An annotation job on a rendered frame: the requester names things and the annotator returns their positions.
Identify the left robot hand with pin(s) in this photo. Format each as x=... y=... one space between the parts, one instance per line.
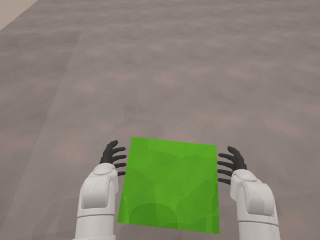
x=109 y=158

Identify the carton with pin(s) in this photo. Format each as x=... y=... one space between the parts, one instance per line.
x=171 y=184

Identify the robot right forearm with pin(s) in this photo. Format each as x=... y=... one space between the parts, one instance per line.
x=256 y=208

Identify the right robot hand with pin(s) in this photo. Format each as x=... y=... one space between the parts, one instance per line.
x=238 y=163

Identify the robot left forearm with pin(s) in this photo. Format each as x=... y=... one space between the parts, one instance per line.
x=96 y=206

